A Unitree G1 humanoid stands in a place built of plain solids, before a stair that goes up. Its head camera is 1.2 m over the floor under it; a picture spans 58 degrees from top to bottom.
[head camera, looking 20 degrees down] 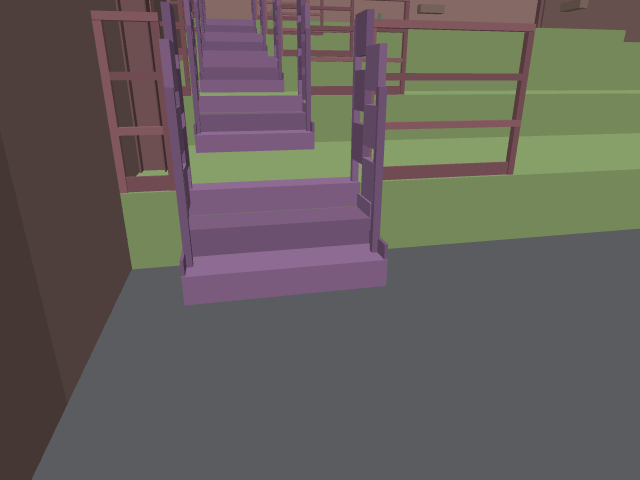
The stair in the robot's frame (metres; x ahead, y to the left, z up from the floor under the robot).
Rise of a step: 0.18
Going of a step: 0.30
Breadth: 1.22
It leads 12 degrees to the left of straight ahead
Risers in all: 3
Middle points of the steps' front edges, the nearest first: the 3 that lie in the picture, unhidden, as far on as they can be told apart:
2.33 0.18 0.18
2.62 0.24 0.35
2.91 0.31 0.53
